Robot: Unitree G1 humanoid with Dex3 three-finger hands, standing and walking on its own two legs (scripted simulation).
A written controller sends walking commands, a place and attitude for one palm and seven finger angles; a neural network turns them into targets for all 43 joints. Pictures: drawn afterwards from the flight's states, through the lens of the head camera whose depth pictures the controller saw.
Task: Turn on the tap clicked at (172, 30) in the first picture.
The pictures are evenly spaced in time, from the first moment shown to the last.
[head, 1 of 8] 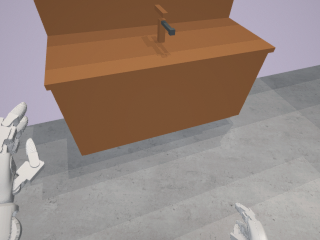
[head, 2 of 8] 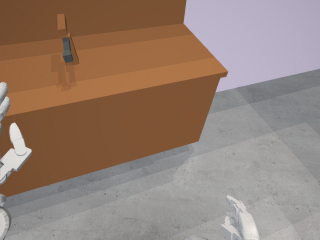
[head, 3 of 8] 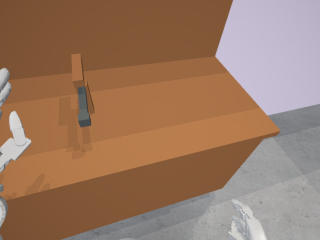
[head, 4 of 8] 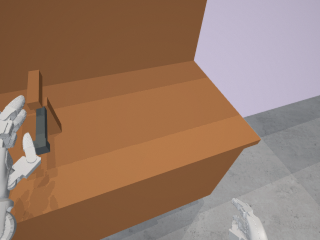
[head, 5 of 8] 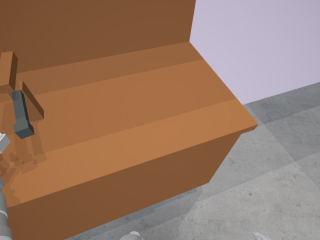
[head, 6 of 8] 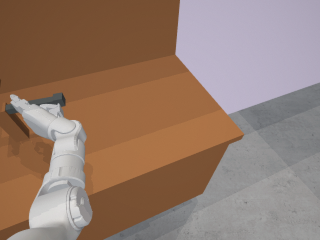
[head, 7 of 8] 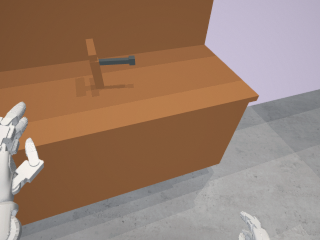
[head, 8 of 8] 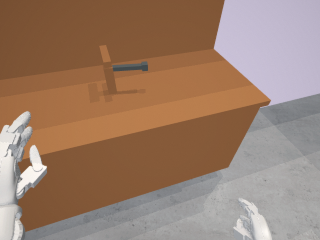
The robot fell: no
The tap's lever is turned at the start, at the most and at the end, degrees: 0 86 80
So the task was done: yes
